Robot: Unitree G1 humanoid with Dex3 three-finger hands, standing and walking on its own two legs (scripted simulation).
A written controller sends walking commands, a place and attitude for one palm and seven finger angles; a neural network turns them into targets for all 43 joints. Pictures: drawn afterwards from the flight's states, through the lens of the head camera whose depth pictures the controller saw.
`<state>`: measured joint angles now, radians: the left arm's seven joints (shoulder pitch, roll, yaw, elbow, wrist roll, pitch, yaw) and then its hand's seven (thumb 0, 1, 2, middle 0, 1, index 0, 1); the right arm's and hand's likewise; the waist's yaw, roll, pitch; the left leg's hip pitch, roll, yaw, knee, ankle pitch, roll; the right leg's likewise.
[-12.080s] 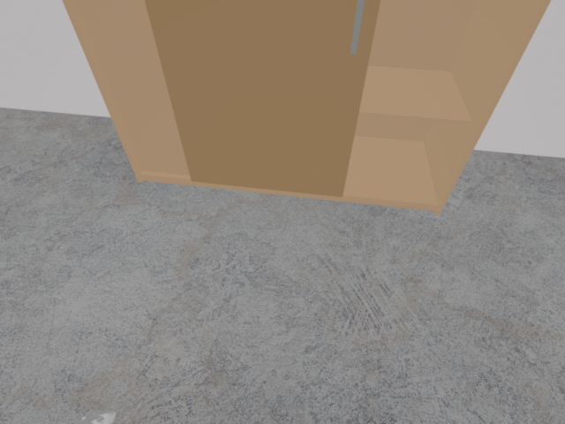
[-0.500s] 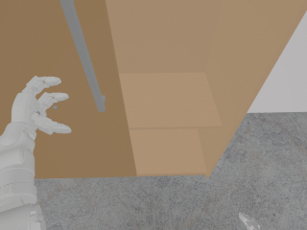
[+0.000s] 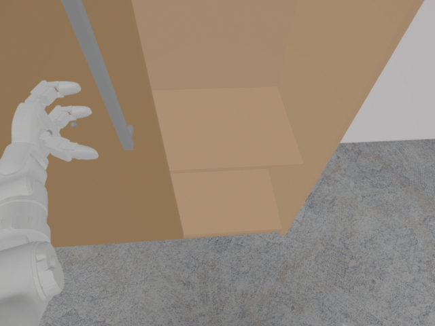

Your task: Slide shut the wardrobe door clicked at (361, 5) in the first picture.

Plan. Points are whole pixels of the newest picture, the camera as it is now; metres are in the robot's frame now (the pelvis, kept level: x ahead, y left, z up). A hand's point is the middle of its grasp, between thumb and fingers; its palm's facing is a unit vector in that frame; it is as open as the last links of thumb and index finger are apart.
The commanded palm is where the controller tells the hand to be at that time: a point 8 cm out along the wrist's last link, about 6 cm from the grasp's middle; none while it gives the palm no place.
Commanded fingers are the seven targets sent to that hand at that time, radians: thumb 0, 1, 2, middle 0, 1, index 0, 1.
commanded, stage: move the hooked fingers beside the handle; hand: left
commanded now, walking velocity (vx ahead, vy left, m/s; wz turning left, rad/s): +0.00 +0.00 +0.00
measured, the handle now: (106, 77) +0.51 +0.20 +0.18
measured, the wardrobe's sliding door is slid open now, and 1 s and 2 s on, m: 0.46 0.46 0.46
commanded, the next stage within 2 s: feel for the door with the fingertips in 0.88 s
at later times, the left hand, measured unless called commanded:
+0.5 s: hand (77, 123) +0.44 +0.25 +0.13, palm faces +0.07 -1.00 -0.01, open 14.0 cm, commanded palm +0.42 +0.30 +0.13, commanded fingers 0.00 -0.50 0.30 -0.30 -1.20 -0.30 -1.20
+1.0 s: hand (80, 120) +0.45 +0.25 +0.13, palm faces +0.06 -1.00 -0.01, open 14.0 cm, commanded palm +0.42 +0.30 +0.13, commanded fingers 0.00 -0.50 0.30 -0.30 -1.20 -0.30 -1.20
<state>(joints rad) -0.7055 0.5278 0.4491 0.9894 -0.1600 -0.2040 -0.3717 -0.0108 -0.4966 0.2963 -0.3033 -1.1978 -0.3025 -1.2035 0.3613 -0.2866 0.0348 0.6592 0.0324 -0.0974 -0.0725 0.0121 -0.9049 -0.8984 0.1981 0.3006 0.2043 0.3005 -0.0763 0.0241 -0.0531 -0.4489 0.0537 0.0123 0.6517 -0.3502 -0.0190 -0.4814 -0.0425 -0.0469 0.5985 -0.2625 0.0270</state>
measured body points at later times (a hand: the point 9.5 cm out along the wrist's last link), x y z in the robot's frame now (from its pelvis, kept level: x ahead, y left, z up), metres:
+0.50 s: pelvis +0.00 +0.00 +0.00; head +0.06 +0.01 +0.45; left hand +0.43 +0.31 +0.13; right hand +0.06 -0.26 -0.11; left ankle -0.02 +0.13 -0.72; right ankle +0.02 -0.14 -0.72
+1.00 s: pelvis +0.01 +0.01 +0.00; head +0.06 +0.01 +0.44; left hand +0.44 +0.30 +0.13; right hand +0.06 -0.26 -0.11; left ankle -0.02 +0.13 -0.72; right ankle +0.02 -0.14 -0.72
